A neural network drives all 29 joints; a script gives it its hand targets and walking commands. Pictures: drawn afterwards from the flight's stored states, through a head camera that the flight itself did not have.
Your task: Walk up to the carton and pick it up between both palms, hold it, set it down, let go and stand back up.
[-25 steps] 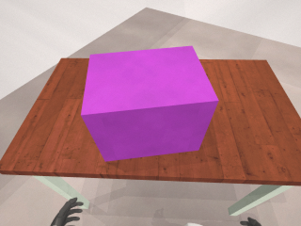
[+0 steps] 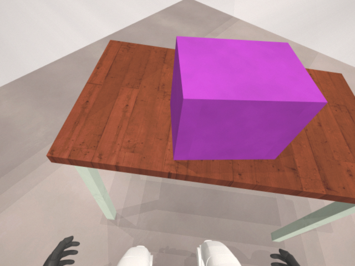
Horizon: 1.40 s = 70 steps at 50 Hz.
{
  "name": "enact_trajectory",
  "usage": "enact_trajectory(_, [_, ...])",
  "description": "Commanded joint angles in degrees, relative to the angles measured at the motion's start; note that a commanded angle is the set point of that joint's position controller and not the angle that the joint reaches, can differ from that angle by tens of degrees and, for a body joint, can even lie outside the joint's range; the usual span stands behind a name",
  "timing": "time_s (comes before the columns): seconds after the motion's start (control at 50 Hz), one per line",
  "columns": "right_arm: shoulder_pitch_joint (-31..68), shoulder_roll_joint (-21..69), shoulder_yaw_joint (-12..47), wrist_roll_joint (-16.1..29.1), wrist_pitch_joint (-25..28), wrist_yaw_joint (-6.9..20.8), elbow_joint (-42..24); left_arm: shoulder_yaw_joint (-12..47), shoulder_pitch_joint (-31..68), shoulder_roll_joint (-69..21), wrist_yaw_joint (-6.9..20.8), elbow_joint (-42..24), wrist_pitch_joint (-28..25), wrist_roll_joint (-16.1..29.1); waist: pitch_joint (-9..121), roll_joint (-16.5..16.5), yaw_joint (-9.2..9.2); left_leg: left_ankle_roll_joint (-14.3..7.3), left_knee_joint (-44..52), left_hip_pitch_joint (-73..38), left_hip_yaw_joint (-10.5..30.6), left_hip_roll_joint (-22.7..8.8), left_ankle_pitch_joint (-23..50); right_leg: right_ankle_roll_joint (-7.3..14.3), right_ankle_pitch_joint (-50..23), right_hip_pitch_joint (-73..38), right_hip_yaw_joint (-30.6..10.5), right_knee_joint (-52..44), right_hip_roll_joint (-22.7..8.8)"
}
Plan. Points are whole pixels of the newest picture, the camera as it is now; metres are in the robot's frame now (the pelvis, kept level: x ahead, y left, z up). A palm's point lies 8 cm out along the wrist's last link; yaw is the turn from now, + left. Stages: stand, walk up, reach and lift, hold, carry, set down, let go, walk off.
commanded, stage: walk up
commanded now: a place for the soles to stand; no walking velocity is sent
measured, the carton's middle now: (229, 102) +0.48 -0.12 +0.07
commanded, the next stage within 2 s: none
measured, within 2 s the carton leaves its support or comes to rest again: neither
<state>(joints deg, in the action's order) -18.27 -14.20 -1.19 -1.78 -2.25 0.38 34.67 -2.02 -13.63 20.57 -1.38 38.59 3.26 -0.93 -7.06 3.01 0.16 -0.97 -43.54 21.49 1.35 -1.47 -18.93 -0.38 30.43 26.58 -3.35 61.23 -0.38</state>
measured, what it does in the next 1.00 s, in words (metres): steps on the spot: right foot, then left foot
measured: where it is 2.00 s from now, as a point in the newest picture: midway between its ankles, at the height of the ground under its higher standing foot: outside the picture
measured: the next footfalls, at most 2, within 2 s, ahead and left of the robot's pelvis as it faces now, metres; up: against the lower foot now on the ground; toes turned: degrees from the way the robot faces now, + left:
right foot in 0.36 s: +0.02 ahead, -0.16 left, +0.00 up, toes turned -7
left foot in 0.70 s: +0.08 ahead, +0.08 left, +0.00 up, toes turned -6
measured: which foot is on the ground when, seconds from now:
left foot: down 0.00-0.40, up 0.42-0.68, down 0.70-1.00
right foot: up 0.00-0.34, down 0.36-1.00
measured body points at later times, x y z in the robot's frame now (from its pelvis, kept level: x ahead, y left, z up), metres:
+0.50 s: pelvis -0.02 -0.04 +0.01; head -0.03 -0.06 +0.46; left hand +0.07 +0.23 -0.10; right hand +0.01 -0.33 -0.11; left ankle +0.02 +0.10 -0.68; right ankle -0.02 -0.15 -0.71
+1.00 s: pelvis +0.02 -0.04 +0.01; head +0.02 -0.04 +0.46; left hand +0.14 +0.20 -0.10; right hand +0.11 -0.32 -0.08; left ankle +0.04 +0.08 -0.71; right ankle -0.02 -0.15 -0.71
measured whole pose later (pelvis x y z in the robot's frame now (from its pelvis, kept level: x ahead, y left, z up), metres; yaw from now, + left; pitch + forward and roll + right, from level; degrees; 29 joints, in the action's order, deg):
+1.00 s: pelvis +0.02 -0.04 +0.01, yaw -7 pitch -1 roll +0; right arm -16.6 -15.3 -0.9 -0.5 -0.1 0.0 35.9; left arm 0.1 -18.7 15.4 0.6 38.6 -0.4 -1.0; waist -1.0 0.8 -0.3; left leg 0.4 -34.3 15.9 -1.3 -1.6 -17.5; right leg 0.5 20.2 12.5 0.3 33.6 0.5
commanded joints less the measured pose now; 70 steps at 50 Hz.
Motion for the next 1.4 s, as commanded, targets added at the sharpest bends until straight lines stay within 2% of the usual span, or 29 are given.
enact_trajectory(0.0, [-0.93, -10.82, -3.74, -0.7, 3.16, -1.37, -4.69, -2.06, -4.85, 5.7, 0.61, -2.65, -0.31, -1.36, 5.83, -13.04, 1.12, -8.78, 23.62, -11.12, 20.86, -14.34, -7.6, -2.19, -2.72, 6.2, -4.74, 0.63, -0.68])
enact_trajectory(0.08, [-5.38, -11.23, -4.16, -1.44, 3.56, -2.62, -3.97, -2.16, -3.52, 4.2, 1.39, -3.18, 1.02, -1.82, 3.91, -11.16, 2.79, -9.7, 24.7, -14.24, 21.05, -16.95, -9.66, -2.84, -1.32, 8.33, -4.47, -3.61, -0.92])
enact_trajectory(0.1, [-5.87, -11.48, -4.2, -1.54, 3.53, -2.77, -3.88, -2.09, -3.82, 3.49, 1.69, -3.07, 1.06, -1.73, 3.58, -11.59, 3.15, -9.4, 25.4, -14.75, 20.65, -16.57, -12.79, -2.83, -0.26, 8.35, -3.76, -5.97, -0.67])
enact_trajectory(0.12, [-4.99, -11.55, -4.59, -1.69, 3.38, -2.7, -3.69, -2.41, -4.18, 2.98, 1.82, -3.16, 0.56, -0.87, 4.36, -9.9, 3.64, -8.33, 25.79, -13.49, 18.42, -15.38, -15.12, -2.48, 0.06, 6.12, -3.59, -7.91, 0.8])
enact_trajectory(0.16, [-4.47, -12.78, -5.09, -1.72, 3.04, -2.72, -3.81, -2.51, -5.31, 2.04, 2.42, -3.05, -0.01, -0.67, 3.77, -12.36, 3.35, -8.14, 26.81, -11.25, 16.0, -14.49, -18.6, -2.13, 1.08, 3.71, -0.86, -11.5, 0.92])
enact_trajectory(0.24, [-1.26, -14.15, -5.65, -1.29, 1.87, -2.2, -4.31, -2.89, -9.4, 0.88, 3.36, -2.53, -1.42, -0.24, 3.03, -16.74, 0.81, -7.49, 25.95, -1.89, 8.99, -12.92, -18.56, -0.5, -2.18, -6.77, 4.1, -20.17, 1.11])
enact_trajectory(0.3, [1.98, -12.31, -4.61, -0.32, 1.16, -1.35, -4.97, -4.07, -14.37, 1.93, 3.34, -0.85, -2.96, -0.57, 3.06, -12.49, -3.31, -3.86, 19.4, 8.55, 2.53, -9.94, -20.12, 1.68, -15.95, -20.17, 6.21, -30.67, 2.1])
enact_trajectory(0.32, [0.67, -10.54, -4.0, -0.05, 1.02, -1.02, -4.69, -4.43, -16.12, 2.59, 3.07, -0.45, -3.28, -0.79, 4.39, -8.5, -4.28, -2.5, 14.81, 11.18, -0.05, -8.36, -22.76, 2.14, -14.87, -23.19, 4.39, -32.65, 1.93])
enact_trajectory(0.34, [-0.51, -7.34, -3.1, 0.38, 0.94, -0.62, -5.42, -5.05, -16.41, 5.26, 2.75, -0.5, -3.27, -1.34, 4.26, 0.83, -4.74, 0.03, 4.51, 15.2, -4.55, -5.23, -22.32, 4.52, -4.5, -22.97, -7.55, -38.01, -4.29])
enact_trajectory(0.36, [-1.77, -3.61, -1.87, 1.7, 0.92, -0.38, -6.4, -5.06, -11.7, 8.71, 1.9, -2.28, -3.34, -0.96, 2.98, 9.63, -3.64, 3.01, -8.01, 15.88, -7.13, 0.33, -17.62, 9.83, 18.88, -12.84, -28.66, -48.31, -15.51])
enact_trajectory(0.38, [-1.3, -7.88, -3.53, 1.48, 0.15, -0.96, -5.63, -5.55, -8.28, 10.66, 1.04, -1.99, -2.74, -1.0, -2.52, 6.31, -3.46, 1.57, -14.43, 8.8, 0.39, -1.6, -16.5, 14.57, 28.42, 1.95, -31.28, -52.03, -20.06])
enact_trajectory(0.4, [-3.2, -8.79, -3.9, 1.37, -0.22, -0.74, -4.39, -4.91, -4.82, 8.71, 0.76, -2.33, -2.84, -0.64, -5.15, 7.47, -1.29, 1.21, -15.12, 6.0, 1.47, -2.27, -13.64, 14.49, 27.31, 5.87, -29.02, -53.0, -18.32])
enact_trajectory(0.44, [-1.99, -9.28, -3.57, 1.18, 1.06, -0.46, -3.43, -2.33, -7.01, 2.82, 0.67, -2.45, -3.95, -0.75, -6.3, 5.2, -2.57, 1.76, -7.4, 10.98, 1.2, -2.49, -9.12, 10.1, 7.19, -4.43, -18.88, -49.38, -10.9])
enact_trajectory(0.46, [-2.4, -8.71, -3.42, 0.71, 1.76, -0.36, -2.99, -2.04, -8.26, 2.78, 0.45, -2.33, -4.25, -0.98, -4.57, 6.2, -2.55, 1.69, -6.61, 12.28, 0.54, -2.14, -8.1, 8.84, -2.25, -8.84, -16.2, -47.14, -9.73])
enact_trajectory(0.48, [-3.06, -7.77, -3.11, 0.2, 2.06, -0.34, -2.69, -2.15, -8.64, 3.32, 0.36, -1.97, -4.37, -0.97, -2.99, 6.43, -2.35, 1.86, -6.84, 11.81, -0.09, -1.63, -7.17, 8.52, -8.42, -11.07, -15.22, -45.44, -9.63])
enact_trajectory(0.56, [-3.78, -6.27, -2.41, -0.25, 2.64, -1.09, -2.83, -2.46, -8.61, 4.1, 0.91, -1.85, -3.71, -1.11, 3.99, 9.83, -2.29, 2.6, 3.81, 4.15, -2.87, 0.03, -6.96, 10.51, -19.7, -16.02, -11.18, -39.68, -8.96])
enact_trajectory(0.6, [-3.83, -6.11, -2.57, -0.05, 3.1, -1.29, -2.63, -2.13, -8.51, 4.24, 1.1, -2.17, -3.34, -0.97, 6.14, 8.57, -1.71, 2.12, 9.63, -3.0, -4.72, 1.75, 0.55, 9.87, -25.99, -13.91, -7.72, -36.08, -8.04])
enact_trajectory(0.64, [-4.29, -6.47, -2.53, -0.15, 3.6, -1.55, -2.57, -1.23, -6.93, 3.93, 1.24, -2.59, -3.16, 0.09, 7.93, 4.84, 0.18, 0.73, 18.53, -12.16, -3.75, 1.51, 14.0, 7.36, -34.93, -10.02, -5.38, -30.79, -7.98])
enact_trajectory(0.66, [-4.83, -7.55, -2.7, -0.45, 3.8, -1.74, -2.52, -0.76, -7.43, 2.87, 1.43, -2.94, -3.29, 0.6, 10.21, 2.57, 0.66, -0.63, 18.05, -16.83, -0.76, -0.57, 17.43, 5.58, -34.25, -7.49, -4.66, -28.78, -7.77])
enact_trajectory(0.68, [-5.46, -9.26, -3.0, -1.02, 3.84, -1.89, -2.41, -0.07, -8.04, 1.08, 1.61, -3.86, -3.62, 1.03, 12.28, -1.88, 1.15, -2.84, 17.24, -21.14, 4.9, -5.28, 18.48, 3.57, -28.29, -3.16, -3.6, -26.22, -6.7])
enact_trajectory(0.7, [-3.39, -12.13, -3.62, -0.95, 3.66, -2.11, -2.72, 0.56, -8.74, -1.17, 1.77, -4.69, -3.55, 1.61, 12.13, -7.77, 0.25, -6.13, 20.08, -19.22, 14.41, -11.72, 11.26, 1.34, -17.17, -0.44, 0.15, -23.06, -2.05])
enact_trajectory(0.72, [-2.34, -13.82, -4.23, 0.16, 2.8, -1.85, -1.7, 0.34, -10.71, -1.4, 1.45, -4.01, -2.61, 0.66, 9.97, -9.58, -0.93, -10.16, 22.62, -8.88, 15.55, -15.25, 0.02, 1.08, -5.15, -8.3, 2.91, -23.4, -0.64])
enact_trajectory(0.74, [1.29, -12.31, -3.46, 0.67, 2.34, -1.33, -2.05, 0.03, -10.99, -0.76, 1.42, -3.74, -2.43, -0.12, 6.79, -12.17, -2.34, -9.21, 23.07, -3.8, 14.18, -13.62, -5.18, 1.61, -6.48, -10.89, 1.11, -27.57, -2.0])
enact_trajectory(0.78, [2.09, -8.28, -1.94, 1.32, 2.47, -0.67, -3.32, -0.79, -9.34, 2.37, 1.74, -3.26, -3.64, -0.2, 4.51, -11.42, -1.22, -4.13, 20.9, -2.62, 6.34, -6.94, 0.66, 1.91, -15.51, -12.33, -1.52, -32.47, -2.98])
enact_trajectory(0.82, [0.23, -7.58, -1.44, 1.86, 3.0, -0.66, -3.39, -1.18, -7.7, 3.62, 1.76, -3.73, -4.27, -0.5, 3.7, -10.01, -0.38, -2.55, 18.42, -2.71, 4.3, -5.22, 6.74, 2.45, -20.5, -11.63, -2.79, -32.97, -3.65])
enact_trajectory(0.92, [-0.39, -8.61, -1.82, 1.1, 3.21, -0.54, -2.74, -0.41, -7.73, 2.68, 1.66, -3.71, -4.79, 0.06, 7.1, -5.59, -0.2, -2.65, 13.31, -9.14, 2.64, -4.52, 18.91, 3.14, -27.59, -11.94, -2.5, -33.05, -4.49])
enact_trajectory(1.06, [1.02, -8.52, -1.77, 0.98, 3.21, -0.76, -3.05, -0.42, -4.88, 2.29, 1.7, -5.29, -4.18, 0.46, 8.61, -0.17, -0.18, -1.92, 11.91, -9.43, 1.53, -3.79, 17.32, 3.85, -27.36, -13.03, -2.01, -33.62, -4.62])
enact_trajectory(1.14, [1.29, -8.71, -1.85, 0.86, 3.23, -0.82, -2.86, -0.56, -4.13, 2.49, 1.74, -5.92, -3.94, 0.53, 7.6, -0.27, -0.26, -1.74, 12.22, -9.4, 1.37, -3.66, 17.1, 3.92, -26.83, -12.41, -1.89, -33.56, -4.64])
enact_trajectory(1.38, [1.16, -8.67, -1.99, 1.14, 3.27, -0.52, -2.48, -0.83, -3.55, 2.64, 1.71, -6.19, -3.76, 0.21, 6.93, -4.53, -0.24, -2.28, 14.68, -8.27, 2.46, -4.19, 14.38, 3.15, -23.15, -13.32, -1.47, -32.95, -3.78])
